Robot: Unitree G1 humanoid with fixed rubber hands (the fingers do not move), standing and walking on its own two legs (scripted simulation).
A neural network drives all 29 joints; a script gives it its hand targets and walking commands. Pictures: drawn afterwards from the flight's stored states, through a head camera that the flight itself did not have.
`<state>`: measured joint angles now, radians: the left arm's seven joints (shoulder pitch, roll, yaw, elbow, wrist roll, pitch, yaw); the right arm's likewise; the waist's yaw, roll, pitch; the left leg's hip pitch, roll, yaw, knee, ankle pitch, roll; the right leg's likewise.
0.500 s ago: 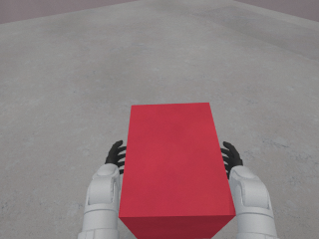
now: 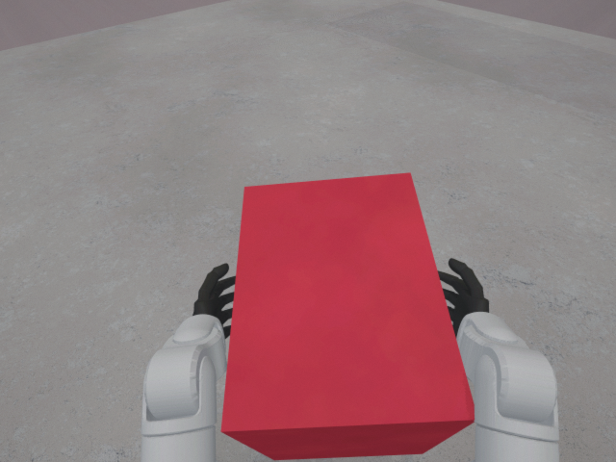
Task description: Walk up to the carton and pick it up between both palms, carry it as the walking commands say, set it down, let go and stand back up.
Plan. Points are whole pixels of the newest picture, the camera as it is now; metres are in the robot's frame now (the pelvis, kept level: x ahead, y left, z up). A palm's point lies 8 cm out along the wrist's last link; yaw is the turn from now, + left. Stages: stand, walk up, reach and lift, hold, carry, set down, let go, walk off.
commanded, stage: carry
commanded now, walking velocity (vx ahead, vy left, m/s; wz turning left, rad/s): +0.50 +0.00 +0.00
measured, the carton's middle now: (337, 326) +0.30 -0.01 +0.02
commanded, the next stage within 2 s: none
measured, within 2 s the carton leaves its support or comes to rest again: neither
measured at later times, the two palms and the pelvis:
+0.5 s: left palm (276, 198) +0.55 +0.10 +0.05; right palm (451, 198) +0.54 -0.21 +0.05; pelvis +0.28 -0.04 -0.02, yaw -2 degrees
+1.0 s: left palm (286, 102) +0.89 +0.10 +0.07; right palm (417, 100) +0.85 -0.21 +0.09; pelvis +0.61 -0.01 +0.00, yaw -7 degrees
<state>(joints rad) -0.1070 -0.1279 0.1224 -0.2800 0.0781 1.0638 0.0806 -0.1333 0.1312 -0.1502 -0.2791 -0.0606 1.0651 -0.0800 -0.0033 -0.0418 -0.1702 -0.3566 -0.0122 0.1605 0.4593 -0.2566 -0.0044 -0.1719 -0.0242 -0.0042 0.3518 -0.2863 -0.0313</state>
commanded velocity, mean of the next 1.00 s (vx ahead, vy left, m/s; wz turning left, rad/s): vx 0.50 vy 0.00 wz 0.00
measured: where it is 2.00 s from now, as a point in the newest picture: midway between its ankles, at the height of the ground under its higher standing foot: (344, 232)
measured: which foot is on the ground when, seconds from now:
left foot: up 0.00-0.02, down 0.04-0.40, up 0.42-0.72, down 0.74-1.00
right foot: down 0.00-0.04, up 0.06-0.34, down 0.36-0.76, up 0.78-1.00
